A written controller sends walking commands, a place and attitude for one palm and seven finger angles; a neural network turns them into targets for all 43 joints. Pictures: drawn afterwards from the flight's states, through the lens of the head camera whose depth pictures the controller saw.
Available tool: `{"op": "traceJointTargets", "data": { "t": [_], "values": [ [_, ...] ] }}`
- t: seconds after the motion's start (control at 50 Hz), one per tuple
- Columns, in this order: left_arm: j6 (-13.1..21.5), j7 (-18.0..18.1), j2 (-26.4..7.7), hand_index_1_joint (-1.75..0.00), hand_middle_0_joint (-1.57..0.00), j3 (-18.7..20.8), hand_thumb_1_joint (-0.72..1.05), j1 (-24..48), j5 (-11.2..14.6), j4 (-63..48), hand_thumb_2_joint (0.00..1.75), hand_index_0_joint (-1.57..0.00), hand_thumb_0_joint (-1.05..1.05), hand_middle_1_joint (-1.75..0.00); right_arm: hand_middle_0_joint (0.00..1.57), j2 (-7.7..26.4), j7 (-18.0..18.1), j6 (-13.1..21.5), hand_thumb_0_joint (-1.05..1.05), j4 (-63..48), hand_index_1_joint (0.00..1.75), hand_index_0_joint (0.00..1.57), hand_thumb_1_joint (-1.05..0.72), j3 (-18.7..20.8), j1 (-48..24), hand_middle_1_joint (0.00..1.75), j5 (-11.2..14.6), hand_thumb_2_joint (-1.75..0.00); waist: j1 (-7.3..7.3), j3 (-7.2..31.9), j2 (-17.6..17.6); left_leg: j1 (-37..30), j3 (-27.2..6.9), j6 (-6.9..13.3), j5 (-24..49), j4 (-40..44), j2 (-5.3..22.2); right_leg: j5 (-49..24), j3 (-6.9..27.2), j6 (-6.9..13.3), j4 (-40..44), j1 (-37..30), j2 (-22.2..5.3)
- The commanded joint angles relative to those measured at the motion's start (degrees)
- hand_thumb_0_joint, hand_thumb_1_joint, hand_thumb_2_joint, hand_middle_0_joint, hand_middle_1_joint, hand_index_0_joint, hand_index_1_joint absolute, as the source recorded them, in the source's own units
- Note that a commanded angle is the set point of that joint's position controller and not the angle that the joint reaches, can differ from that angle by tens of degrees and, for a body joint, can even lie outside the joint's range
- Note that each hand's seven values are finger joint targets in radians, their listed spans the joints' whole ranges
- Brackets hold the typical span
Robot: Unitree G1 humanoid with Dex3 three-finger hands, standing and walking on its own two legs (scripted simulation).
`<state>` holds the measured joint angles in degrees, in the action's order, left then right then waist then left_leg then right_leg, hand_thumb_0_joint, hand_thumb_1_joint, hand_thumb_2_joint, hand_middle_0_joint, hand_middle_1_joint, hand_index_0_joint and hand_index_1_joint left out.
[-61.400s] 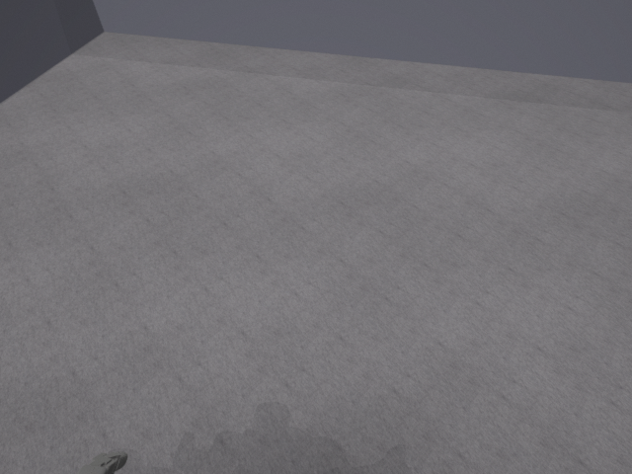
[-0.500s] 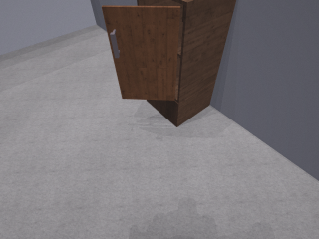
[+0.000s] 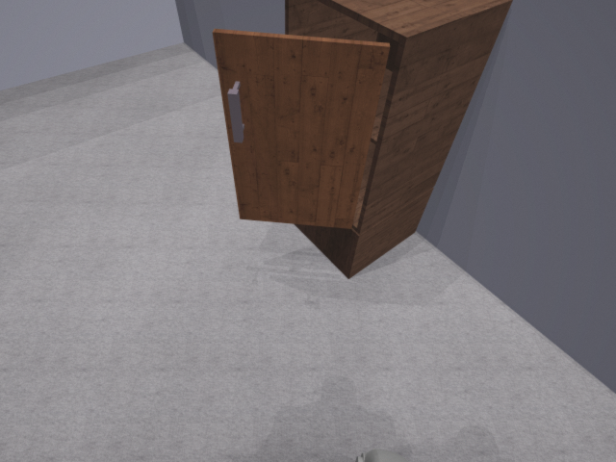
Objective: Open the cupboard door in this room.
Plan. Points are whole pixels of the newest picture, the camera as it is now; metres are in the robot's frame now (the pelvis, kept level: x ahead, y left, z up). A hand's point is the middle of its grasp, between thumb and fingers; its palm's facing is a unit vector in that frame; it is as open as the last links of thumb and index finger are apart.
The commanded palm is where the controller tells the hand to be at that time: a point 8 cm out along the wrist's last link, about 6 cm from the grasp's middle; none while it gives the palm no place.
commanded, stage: take the last steps up to it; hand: left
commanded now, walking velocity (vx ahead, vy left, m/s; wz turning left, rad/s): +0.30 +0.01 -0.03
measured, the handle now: (237, 112) +0.84 +0.24 -0.04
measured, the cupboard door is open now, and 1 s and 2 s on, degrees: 47 47 47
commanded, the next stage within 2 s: come to a stop and stand still in 0.50 s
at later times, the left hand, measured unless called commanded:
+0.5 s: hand (212, 432) +0.18 +0.16 -0.16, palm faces +0.05 -0.98 -0.19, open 7.2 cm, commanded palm none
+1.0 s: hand (212, 342) +0.33 +0.19 -0.17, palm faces -0.01 -0.98 -0.22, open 7.4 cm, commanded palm none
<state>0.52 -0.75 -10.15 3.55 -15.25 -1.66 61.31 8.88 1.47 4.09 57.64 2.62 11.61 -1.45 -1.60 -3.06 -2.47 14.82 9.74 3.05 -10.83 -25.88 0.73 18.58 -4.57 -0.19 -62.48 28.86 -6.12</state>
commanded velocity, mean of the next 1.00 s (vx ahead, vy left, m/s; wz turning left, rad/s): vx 0.05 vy -0.03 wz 0.00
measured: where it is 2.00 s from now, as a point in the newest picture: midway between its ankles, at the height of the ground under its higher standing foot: (315, 458)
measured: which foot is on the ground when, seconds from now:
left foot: down 0.00-0.22, up 0.24-0.60, down 0.62-1.00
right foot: up 0.00-0.20, down 0.22-0.62, up 0.64-1.00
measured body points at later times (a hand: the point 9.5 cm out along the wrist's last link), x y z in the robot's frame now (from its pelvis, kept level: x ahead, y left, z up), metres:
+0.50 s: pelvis +0.17 -0.03 +0.01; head +0.20 -0.02 +0.46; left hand +0.18 +0.21 -0.15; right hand +0.21 -0.26 -0.14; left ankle +0.25 +0.11 -0.69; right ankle +0.13 -0.13 -0.74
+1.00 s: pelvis +0.25 +0.00 +0.00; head +0.29 +0.01 +0.45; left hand +0.33 +0.25 -0.16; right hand +0.32 -0.25 -0.14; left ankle +0.32 +0.11 -0.74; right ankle +0.23 -0.13 -0.70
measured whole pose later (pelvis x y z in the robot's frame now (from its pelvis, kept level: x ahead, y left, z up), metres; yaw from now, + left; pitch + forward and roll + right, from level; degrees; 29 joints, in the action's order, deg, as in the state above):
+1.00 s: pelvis +0.25 +0.00 +0.00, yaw -2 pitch +1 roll -2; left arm -3.1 0.7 -12.0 3.6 -10.0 -1.4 56.6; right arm 10.1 2.2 -1.2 57.7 2.2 7.6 -1.7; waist 0.1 -4.2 -0.1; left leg 19.6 6.6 1.5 -9.5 -28.6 4.4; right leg 25.7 -2.9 -1.4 -47.3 21.5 -1.7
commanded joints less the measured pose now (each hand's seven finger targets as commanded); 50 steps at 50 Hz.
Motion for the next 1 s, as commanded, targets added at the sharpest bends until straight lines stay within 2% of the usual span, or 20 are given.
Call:
{"op": "traceJointTargets", "data": {
  "t": [0.0,0.08,0.16,0.18,0.2,0.22,0.24,0.28,0.34,0.48,0.56,0.58,0.6,0.62,0.64,0.68,0.72,0.78,0.86,0.98],
  "values": [
    [0.4,-0.6,-0.9,-0.30,-0.20,0.2,0.90,0.5,0.1,-5.1,0.90,-0.20,0.00,-0.30,0.20,7.6,-0.4,0.2,0.00,0.2,0.30,0.20,-0.90,1.4,6.6,0.30,-0.2,-0.90,1.18,-0.1,6.1,-0.7,-12.9,6.9,-7.3,18.8,16.1,-3.9,1.7,0.0,11.0,-0.3,-1.9],
    [0.7,-0.8,-2.3,-0.30,-0.20,0.2,0.90,5.5,0.1,-7.5,0.90,-0.20,0.00,-0.30,0.20,8.5,-0.8,-0.4,0.00,1.1,0.30,0.20,-0.90,1.6,8.0,0.30,-0.4,-0.90,2.11,-1.1,6.4,-1.2,-13.0,7.0,-10.6,17.8,15.6,-3.2,0.1,0.1,21.4,-5.0,0.0],
    [1.5,-0.7,-4.3,-0.30,-0.20,0.6,0.90,1.3,-0.1,-6.1,0.90,-0.20,0.00,-0.30,0.20,8.0,-1.0,-0.8,0.00,2.0,0.30,0.20,-0.90,1.3,7.6,0.30,-0.2,-0.90,-0.49,1.5,3.7,-0.1,-8.5,3.0,-9.4,6.9,10.9,-5.9,-1.8,0.5,34.0,-19.2,2.8],
    [2.0,-0.3,-6.8,-0.30,-0.20,1.3,0.90,-3.1,-0.1,-4.8,0.90,-0.20,0.00,-0.30,0.20,6.6,-1.2,-0.8,0.00,1.7,0.30,0.20,-0.90,1.1,7.2,0.30,0.3,-0.90,-2.54,2.2,-0.9,6.0,-5.0,0.9,-10.2,-1.7,6.9,-3.3,3.9,2.1,38.2,-27.4,-0.8],
    [2.6,0.1,-11.7,-0.30,-0.20,2.3,0.90,-8.8,-0.2,-3.0,0.90,-0.20,0.00,-0.30,0.20,3.9,-1.6,-0.6,0.00,0.5,0.30,0.20,-0.90,0.5,7.2,0.30,0.5,-0.90,-4.34,3.3,-12.2,18.0,0.4,-2.1,-15.3,-16.0,0.6,-3.2,19.6,7.3,43.9,-37.2,-12.5],
    [2.6,0.6,-14.7,-0.30,-0.20,2.6,0.90,-12.4,0.4,-2.4,0.90,-0.20,0.00,-0.30,0.20,5.6,-1.8,-0.9,0.00,-1.1,0.30,0.20,-0.90,0.5,4.5,0.30,0.4,-0.90,-5.90,3.7,-15.0,23.2,-2.3,-2.6,-25.9,-29.2,0.3,0.1,30.0,12.7,50.2,-37.1,-20.2],
    [3.0,1.1,-11.9,-0.30,-0.20,2.1,0.90,-10.5,0.6,-2.6,0.90,-0.20,0.00,-0.30,0.20,6.8,-1.7,-1.0,0.00,-1.1,0.30,0.20,-0.90,1.1,1.8,0.30,0.1,-0.90,-4.96,1.8,-13.8,25.4,-8.0,-2.5,-20.5,-35.8,2.4,-2.9,30.2,13.0,50.9,-33.6,-18.6],
    [3.2,1.5,-7.9,-0.30,-0.20,1.1,0.90,-5.3,0.8,-3.9,0.90,-0.20,0.00,-0.30,0.20,5.6,-1.8,-1.4,0.00,-0.1,0.30,0.20,-0.90,1.2,1.4,0.30,0.2,-0.90,-1.67,-0.2,-4.7,24.3,-9.8,-3.4,-12.0,-36.8,5.2,-10.1,20.0,11.7,50.6,-29.2,-15.7],
    [4.3,1.3,-5.6,-0.30,-0.20,0.2,0.90,-4.0,0.8,-3.3,0.90,-0.20,0.00,-0.30,0.20,2.6,-2.1,-2.3,0.00,1.4,0.30,0.20,-0.90,0.6,3.9,0.30,0.2,-0.90,1.01,1.5,-3.8,18.3,-7.4,-5.1,-6.4,-29.9,5.3,-25.9,7.9,9.3,49.8,-25.4,-11.2],
    [4.1,1.2,-7.5,-0.30,-0.20,0.2,0.90,-5.9,0.4,-0.1,0.90,-0.20,0.00,-0.30,0.20,2.2,-3.0,-2.1,0.00,-1.0,0.30,0.20,-0.90,0.2,-2.0,0.30,0.3,-0.90,-0.13,-0.4,-5.1,11.8,-4.0,-4.4,-2.7,-12.5,2.5,-24.4,5.5,8.8,48.3,-24.4,-10.1],
    [3.0,1.3,-6.8,-0.30,-0.20,0.0,0.90,-5.2,0.8,0.6,0.90,-0.20,0.00,-0.30,0.20,5.5,-2.1,-1.0,0.00,1.6,0.30,0.20,-0.90,0.4,5.4,0.30,-0.1,-0.90,4.16,1.8,-1.1,-7.9,-3.5,-2.6,3.5,-0.2,0.6,-23.0,1.9,5.0,35.0,-16.7,-5.7],
    [2.7,1.1,-5.1,-0.30,-0.20,-0.5,0.90,-6.2,0.9,-0.1,0.90,-0.20,0.00,-0.30,0.20,10.1,-1.4,-0.7,0.00,2.7,0.30,0.20,-0.90,1.4,10.8,0.30,-0.4,-0.90,5.88,5.3,8.0,-17.5,-14.1,1.1,8.5,0.3,9.1,-11.2,-0.8,2.6,23.7,-7.6,-0.7],
    [2.5,1.2,-2.2,-0.30,-0.20,-1.3,0.90,-6.8,1.4,-1.5,0.90,-0.20,0.00,-0.30,0.20,14.6,-0.5,-1.1,0.00,3.0,0.30,0.20,-0.90,2.1,15.6,0.30,-0.7,-0.90,6.93,8.7,17.3,-20.8,-28.4,7.9,19.7,5.3,21.6,14.6,-4.2,0.3,9.4,-1.5,4.8],
    [2.0,1.9,-2.2,-0.30,-0.20,-1.6,0.90,-6.7,1.0,-2.2,0.90,-0.20,0.00,-0.30,0.20,14.3,-0.1,-2.1,0.00,2.2,0.30,0.20,-0.90,1.6,13.4,0.30,-0.3,-0.90,5.70,7.7,11.2,-12.3,-28.3,9.9,17.9,6.9,23.7,19.0,1.3,1.2,4.2,-4.5,4.1],
    [1.1,2.4,-1.2,-0.30,-0.20,-1.9,0.90,-6.3,1.0,-1.1,0.90,-0.20,0.00,-0.30,0.20,12.2,0.5,-2.1,0.00,0.8,0.30,0.20,-0.90,0.7,7.2,0.30,-0.3,-0.90,3.57,6.6,14.6,-7.4,-26.7,8.8,19.1,8.3,21.6,16.6,3.7,0.5,3.3,-4.4,2.3],
    [-0.4,2.3,-2.4,-0.30,-0.20,-1.7,0.90,-6.9,1.1,0.1,0.90,-0.20,0.00,-0.30,0.20,9.0,1.2,-2.5,0.00,-1.0,0.30,0.20,-0.90,-0.5,-0.4,0.30,0.2,-0.90,1.24,2.7,13.7,1.1,-20.5,7.4,18.9,9.6,19.1,12.9,5.1,-0.4,7.0,-8.9,0.4],
    [-1.7,2.0,-2.8,-0.30,-0.20,-1.4,0.90,-6.7,1.0,0.3,0.90,-0.20,0.00,-0.30,0.20,9.9,1.6,-3.0,0.00,-0.7,0.30,0.20,-0.90,-0.2,-0.9,0.30,0.2,-0.90,1.07,4.0,7.5,-0.7,-18.4,6.9,22.5,9.0,18.8,10.9,4.2,-1.0,10.2,-9.3,1.2],
    [-3.1,1.7,-4.3,-0.30,-0.20,-0.4,0.90,-5.8,0.5,-1.9,0.90,-0.20,0.00,-0.30,0.20,12.2,2.0,-4.1,0.00,-0.6,0.30,0.20,-0.90,1.1,-0.1,0.30,0.4,-0.90,1.69,6.7,6.4,-3.4,-17.9,7.9,22.2,7.7,20.2,10.0,3.6,-1.2,8.7,-6.8,2.6],
    [-4.0,1.5,-4.2,-0.30,-0.20,0.8,0.90,-3.0,0.2,-4.9,0.90,-0.20,0.00,-0.30,0.20,11.9,1.8,-4.7,0.00,-1.5,0.30,0.20,-0.90,2.1,-1.0,0.30,0.0,-0.90,1.71,6.0,10.4,-1.3,-15.9,7.2,15.5,8.4,19.3,8.0,4.0,-1.4,5.8,-4.7,3.4],
    [-2.8,1.5,-3.6,-0.30,-0.20,0.2,0.90,-2.2,0.4,-6.4,0.90,-0.20,0.00,-0.30,0.20,11.8,0.8,-4.9,0.00,-1.8,0.30,0.20,-0.90,2.6,-0.4,0.30,-0.1,-0.90,1.10,6.3,11.2,0.6,-14.9,4.9,8.5,5.8,16.3,2.0,0.8,-0.3,26.3,-14.7,4.6]
  ]
}}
